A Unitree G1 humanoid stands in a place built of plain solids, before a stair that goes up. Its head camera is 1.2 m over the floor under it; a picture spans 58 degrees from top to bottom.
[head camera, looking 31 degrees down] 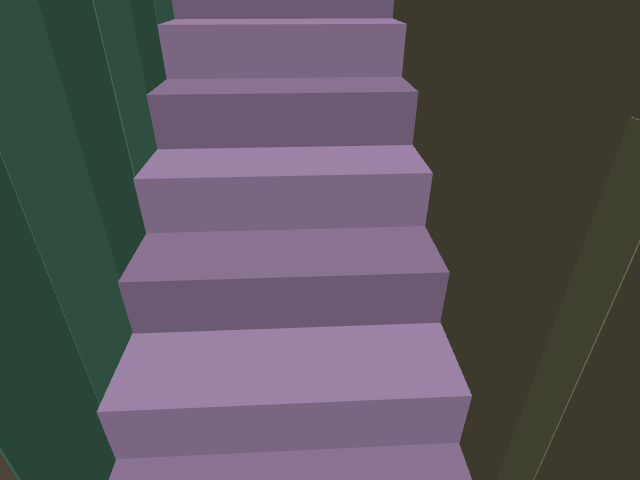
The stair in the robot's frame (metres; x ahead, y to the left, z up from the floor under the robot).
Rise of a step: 0.18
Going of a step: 0.25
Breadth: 0.87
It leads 3 degrees to the left of straight ahead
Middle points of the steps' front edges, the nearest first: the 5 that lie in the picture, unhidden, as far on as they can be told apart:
0.66 0.07 0.36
0.92 0.09 0.54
1.17 0.10 0.71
1.42 0.11 0.89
1.68 0.13 1.07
